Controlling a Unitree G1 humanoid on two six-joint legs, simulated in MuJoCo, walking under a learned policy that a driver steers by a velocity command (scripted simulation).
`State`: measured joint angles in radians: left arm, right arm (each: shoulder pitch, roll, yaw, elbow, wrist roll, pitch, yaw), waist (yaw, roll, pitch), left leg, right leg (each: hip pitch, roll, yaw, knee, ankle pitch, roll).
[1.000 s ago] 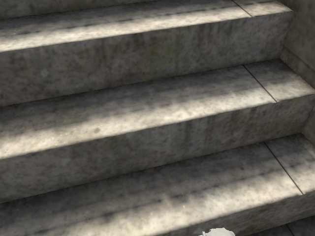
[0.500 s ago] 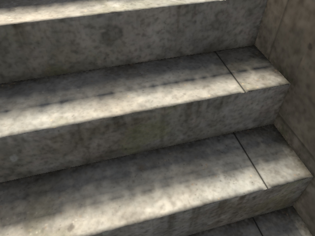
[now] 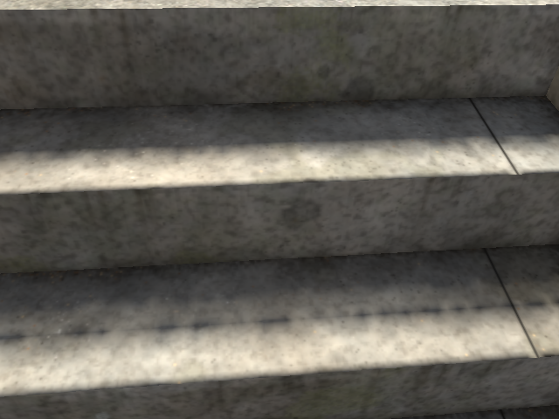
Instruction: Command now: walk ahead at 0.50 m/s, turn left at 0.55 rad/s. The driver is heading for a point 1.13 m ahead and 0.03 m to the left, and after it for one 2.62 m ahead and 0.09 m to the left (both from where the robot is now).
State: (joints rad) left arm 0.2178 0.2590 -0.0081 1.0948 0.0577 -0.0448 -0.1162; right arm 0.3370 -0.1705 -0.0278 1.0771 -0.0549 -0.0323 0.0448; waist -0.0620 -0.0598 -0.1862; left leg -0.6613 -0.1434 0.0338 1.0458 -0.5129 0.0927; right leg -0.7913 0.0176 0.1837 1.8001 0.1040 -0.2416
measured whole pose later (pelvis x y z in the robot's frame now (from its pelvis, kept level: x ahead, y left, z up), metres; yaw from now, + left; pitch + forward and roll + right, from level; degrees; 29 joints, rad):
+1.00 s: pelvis +0.43 +0.08 +0.37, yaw +15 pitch +6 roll +3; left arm 0.35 0.18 0.05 1.09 0.00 -0.10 -0.10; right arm 0.02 -0.14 0.00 0.94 -0.04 -0.04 0.04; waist -0.01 -0.04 -0.11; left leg -0.82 0.06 0.19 1.12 -0.40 0.07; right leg -0.71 -0.01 0.17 1.72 -0.10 -0.09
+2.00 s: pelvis +0.57 +0.09 +0.46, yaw -16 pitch +8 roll +1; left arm 0.09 0.21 0.05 0.81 0.06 0.00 -0.02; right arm 0.56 -0.14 0.03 0.94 -0.06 -0.09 0.08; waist -0.12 -0.02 -0.16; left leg -0.25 -0.01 0.04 0.47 -0.36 0.09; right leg -1.08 0.06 0.10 1.92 -0.24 -0.16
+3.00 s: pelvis +1.03 -0.12 +0.77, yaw +5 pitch +9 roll +3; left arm 0.21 0.29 0.04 0.91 0.07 -0.08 -0.07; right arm 0.22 -0.22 -0.02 0.97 -0.02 -0.07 0.05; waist -0.04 -0.04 -0.14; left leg -0.75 -0.15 0.03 1.08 -0.48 0.08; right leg -0.70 0.06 0.19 1.83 -0.16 -0.04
